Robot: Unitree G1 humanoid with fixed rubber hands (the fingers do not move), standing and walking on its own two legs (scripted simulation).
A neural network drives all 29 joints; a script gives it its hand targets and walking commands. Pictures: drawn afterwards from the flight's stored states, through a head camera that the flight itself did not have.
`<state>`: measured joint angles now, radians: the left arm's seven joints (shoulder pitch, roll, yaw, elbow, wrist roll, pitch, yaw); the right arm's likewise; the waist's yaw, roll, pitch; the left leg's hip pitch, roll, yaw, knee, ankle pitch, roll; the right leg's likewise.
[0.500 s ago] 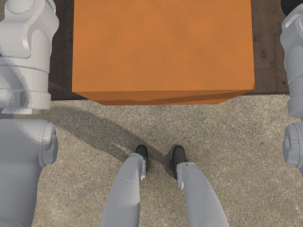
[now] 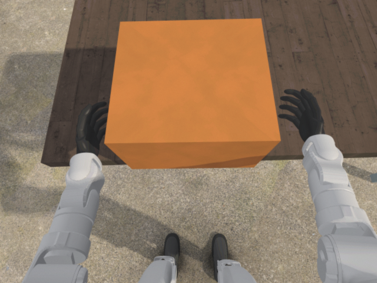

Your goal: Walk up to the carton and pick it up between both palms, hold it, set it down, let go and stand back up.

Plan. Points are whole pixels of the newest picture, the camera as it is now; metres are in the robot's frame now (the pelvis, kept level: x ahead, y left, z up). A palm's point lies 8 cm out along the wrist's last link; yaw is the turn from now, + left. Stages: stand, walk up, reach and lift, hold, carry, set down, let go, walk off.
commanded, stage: set down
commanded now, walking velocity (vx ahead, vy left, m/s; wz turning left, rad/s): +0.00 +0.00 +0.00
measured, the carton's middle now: (191, 99) +0.49 +0.03 -0.02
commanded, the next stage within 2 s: none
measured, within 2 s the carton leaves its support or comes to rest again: neither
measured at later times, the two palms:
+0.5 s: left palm (82, 157) +0.34 +0.24 +0.00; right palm (331, 150) +0.36 -0.24 +0.01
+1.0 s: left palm (87, 187) +0.29 +0.24 -0.04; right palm (335, 201) +0.27 -0.26 -0.03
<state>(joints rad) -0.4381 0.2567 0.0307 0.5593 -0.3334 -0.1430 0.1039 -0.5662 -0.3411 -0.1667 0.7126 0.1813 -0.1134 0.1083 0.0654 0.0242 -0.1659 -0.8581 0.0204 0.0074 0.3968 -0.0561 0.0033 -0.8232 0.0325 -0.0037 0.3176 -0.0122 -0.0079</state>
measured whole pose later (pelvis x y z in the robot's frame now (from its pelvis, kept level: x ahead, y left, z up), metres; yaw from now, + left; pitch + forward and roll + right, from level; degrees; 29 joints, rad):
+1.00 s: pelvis +0.06 -0.01 +0.01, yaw -2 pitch +11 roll -1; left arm 0.02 0.26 0.02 0.73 -0.29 -0.48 0.01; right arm 0.00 -0.32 0.12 0.81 0.38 -0.55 0.11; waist 0.01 -0.02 -0.05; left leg -0.42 0.04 0.05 0.48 -0.25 -0.02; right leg -0.42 0.06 0.04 0.45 -0.22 -0.02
